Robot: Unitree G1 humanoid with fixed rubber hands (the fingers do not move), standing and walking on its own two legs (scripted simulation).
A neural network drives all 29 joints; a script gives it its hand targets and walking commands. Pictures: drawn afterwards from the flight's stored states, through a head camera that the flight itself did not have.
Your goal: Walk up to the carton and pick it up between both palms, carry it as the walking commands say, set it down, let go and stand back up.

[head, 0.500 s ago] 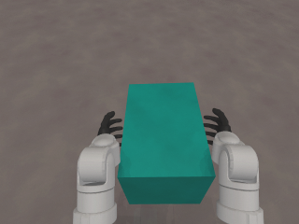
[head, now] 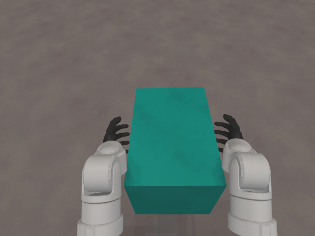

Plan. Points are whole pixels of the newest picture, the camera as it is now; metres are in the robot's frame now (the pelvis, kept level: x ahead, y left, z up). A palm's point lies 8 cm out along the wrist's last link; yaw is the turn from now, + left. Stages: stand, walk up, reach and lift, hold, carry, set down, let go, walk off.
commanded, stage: carry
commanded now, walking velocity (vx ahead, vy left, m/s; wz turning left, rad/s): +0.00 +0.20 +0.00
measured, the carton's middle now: (171, 148) +0.35 -0.01 +0.00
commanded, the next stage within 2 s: none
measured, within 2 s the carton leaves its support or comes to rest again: neither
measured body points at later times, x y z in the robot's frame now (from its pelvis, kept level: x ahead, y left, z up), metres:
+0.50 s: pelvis -0.05 +0.14 +0.00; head -0.03 +0.14 +0.45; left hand +0.26 +0.27 +0.10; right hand +0.26 -0.01 +0.09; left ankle +0.00 +0.16 -0.73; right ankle -0.08 +0.02 -0.70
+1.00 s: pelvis -0.07 +0.27 +0.00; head -0.07 +0.29 +0.45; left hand +0.22 +0.41 +0.10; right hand +0.23 +0.14 +0.11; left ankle -0.06 +0.33 -0.73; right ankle -0.13 +0.13 -0.67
